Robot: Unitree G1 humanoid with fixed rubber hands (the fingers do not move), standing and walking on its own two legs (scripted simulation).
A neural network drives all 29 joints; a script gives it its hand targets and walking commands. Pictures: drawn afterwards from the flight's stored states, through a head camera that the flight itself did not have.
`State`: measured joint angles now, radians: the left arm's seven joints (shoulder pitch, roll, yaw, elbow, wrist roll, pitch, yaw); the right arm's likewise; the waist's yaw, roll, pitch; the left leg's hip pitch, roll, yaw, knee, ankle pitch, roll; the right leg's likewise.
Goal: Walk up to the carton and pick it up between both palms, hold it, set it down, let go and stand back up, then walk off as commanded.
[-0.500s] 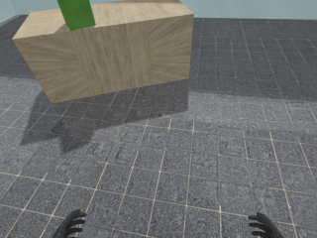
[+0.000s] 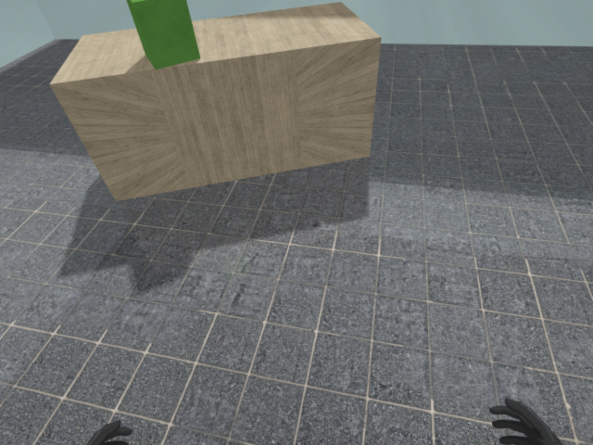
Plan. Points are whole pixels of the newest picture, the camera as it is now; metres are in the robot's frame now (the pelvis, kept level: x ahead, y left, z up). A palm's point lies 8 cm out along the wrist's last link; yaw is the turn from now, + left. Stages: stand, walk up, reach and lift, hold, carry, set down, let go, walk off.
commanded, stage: walk up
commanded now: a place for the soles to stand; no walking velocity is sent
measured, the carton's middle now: (163, 26) +1.69 +0.64 +0.02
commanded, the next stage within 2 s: none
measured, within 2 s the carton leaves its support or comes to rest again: neither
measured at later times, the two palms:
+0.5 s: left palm (86, 377) +0.25 +0.36 -0.06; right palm (510, 414) +0.21 -0.26 -0.08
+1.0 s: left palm (86, 304) +0.38 +0.42 -0.06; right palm (448, 324) +0.35 -0.21 -0.09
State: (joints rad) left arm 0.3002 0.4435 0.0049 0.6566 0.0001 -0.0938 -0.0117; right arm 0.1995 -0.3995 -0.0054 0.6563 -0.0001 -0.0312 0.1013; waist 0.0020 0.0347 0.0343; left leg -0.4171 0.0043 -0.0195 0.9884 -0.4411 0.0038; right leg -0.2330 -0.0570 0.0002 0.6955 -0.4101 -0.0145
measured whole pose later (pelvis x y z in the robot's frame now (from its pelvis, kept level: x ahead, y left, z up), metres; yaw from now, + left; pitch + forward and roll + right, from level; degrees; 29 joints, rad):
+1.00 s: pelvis +0.26 +0.09 +0.00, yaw +4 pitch +2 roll +2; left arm 0.28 0.48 0.02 0.68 0.00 -0.10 -0.02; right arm 0.35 -0.43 -0.02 0.68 0.00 -0.07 0.08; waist -0.07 -0.01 -0.01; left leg -0.33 -0.05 0.01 0.69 -0.39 0.03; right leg -0.51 -0.08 -0.01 0.80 -0.42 -0.01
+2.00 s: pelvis +0.49 +0.19 -0.01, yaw +9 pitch -2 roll +0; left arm 0.29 0.49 0.02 0.71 0.00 -0.10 -0.01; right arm 0.35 -0.43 -0.02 0.68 0.00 -0.07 0.09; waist 0.01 0.04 0.02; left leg -0.41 -0.01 0.01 0.76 -0.31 0.04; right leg -0.37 -0.12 -0.05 0.86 -0.43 -0.02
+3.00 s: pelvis +0.70 +0.27 -0.01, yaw +11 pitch -3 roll +0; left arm 0.30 0.44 0.02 0.73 0.00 -0.10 0.00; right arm 0.35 -0.43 -0.02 0.69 0.00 -0.05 0.05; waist 0.00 0.02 0.02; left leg -0.44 -0.01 0.01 1.07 -0.49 0.04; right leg -0.39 -0.09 -0.05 0.77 -0.34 -0.01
